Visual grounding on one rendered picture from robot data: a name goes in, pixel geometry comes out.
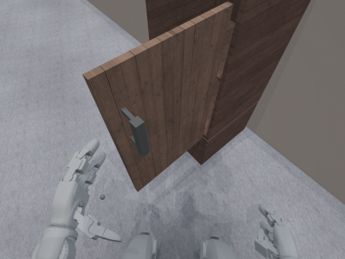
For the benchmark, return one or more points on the robot thigh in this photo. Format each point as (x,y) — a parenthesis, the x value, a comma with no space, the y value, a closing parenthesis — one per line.
(141,247)
(216,249)

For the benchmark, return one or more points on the robot left forearm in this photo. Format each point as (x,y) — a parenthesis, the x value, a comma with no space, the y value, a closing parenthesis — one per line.
(58,242)

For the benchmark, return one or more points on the handle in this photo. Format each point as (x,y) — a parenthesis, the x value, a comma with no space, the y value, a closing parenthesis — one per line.
(139,137)

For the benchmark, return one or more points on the right robot hand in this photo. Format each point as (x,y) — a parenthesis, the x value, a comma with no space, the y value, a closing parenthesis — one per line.
(280,241)

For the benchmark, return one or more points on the left robot hand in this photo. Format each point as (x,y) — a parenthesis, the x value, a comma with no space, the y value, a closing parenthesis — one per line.
(73,189)

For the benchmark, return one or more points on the left robot thigh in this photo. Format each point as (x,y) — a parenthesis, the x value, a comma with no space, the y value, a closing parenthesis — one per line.
(141,247)

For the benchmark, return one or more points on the right robot thigh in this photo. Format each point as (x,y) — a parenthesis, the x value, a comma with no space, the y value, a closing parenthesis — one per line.
(216,249)

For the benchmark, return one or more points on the cupboard door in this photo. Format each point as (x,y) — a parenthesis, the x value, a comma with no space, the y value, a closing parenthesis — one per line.
(168,82)

